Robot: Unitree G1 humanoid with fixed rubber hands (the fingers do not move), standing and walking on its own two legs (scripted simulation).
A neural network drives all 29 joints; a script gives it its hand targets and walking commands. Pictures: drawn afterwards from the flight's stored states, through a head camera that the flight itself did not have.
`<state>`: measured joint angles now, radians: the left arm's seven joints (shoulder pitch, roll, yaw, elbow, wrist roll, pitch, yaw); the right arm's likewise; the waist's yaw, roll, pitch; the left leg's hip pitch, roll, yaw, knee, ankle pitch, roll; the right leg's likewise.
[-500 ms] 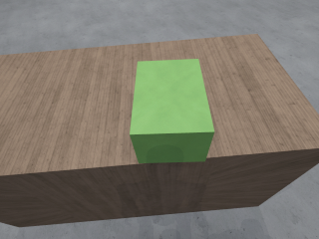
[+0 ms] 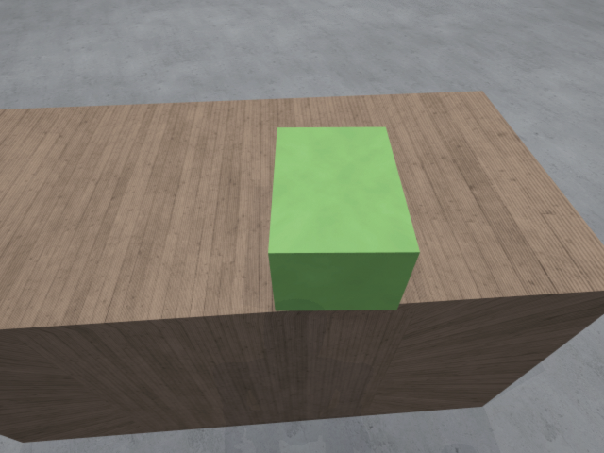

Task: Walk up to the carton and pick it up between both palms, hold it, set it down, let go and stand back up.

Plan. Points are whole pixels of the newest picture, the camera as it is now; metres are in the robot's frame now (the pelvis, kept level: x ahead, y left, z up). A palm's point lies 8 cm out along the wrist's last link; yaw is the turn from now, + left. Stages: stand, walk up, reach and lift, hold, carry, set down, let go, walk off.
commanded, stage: stand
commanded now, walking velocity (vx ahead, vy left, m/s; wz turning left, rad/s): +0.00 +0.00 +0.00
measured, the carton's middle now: (333, 213) +0.49 -0.01 +0.01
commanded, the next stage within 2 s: reach and lift in 1.50 s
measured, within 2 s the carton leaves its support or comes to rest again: neither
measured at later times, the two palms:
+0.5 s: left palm out of the picture -0.01 +0.20 -0.15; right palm out of the picture -0.02 -0.18 -0.15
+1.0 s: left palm out of the picture +0.00 +0.22 -0.16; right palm out of the picture -0.01 -0.16 -0.15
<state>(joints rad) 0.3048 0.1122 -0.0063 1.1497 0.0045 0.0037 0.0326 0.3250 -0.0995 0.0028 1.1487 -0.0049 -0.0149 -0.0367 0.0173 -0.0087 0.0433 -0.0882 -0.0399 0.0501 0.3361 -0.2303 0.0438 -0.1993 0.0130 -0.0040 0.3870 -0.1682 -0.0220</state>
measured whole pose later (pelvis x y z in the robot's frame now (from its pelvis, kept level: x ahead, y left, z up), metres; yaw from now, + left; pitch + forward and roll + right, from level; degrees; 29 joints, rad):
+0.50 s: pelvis +0.02 +0.01 +0.00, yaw +0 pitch -1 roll +0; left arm 0.30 0.10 -0.02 1.19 0.00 -0.01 0.04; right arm 0.34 -0.08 0.00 1.15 -0.01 -0.03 -0.04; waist 0.01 -0.01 0.01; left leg -0.07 -0.05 0.04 0.34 -0.26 0.06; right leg -0.18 0.01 -0.01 0.38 -0.20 0.00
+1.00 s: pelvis +0.04 +0.03 +0.00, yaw +1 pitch -1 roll +0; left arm 0.30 0.10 -0.02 1.20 0.00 0.00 0.05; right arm 0.38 -0.08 0.01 1.14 -0.01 -0.03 -0.05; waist 0.01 -0.01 0.02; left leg -0.04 -0.07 0.04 0.33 -0.28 0.09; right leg -0.16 -0.02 0.00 0.40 -0.24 0.03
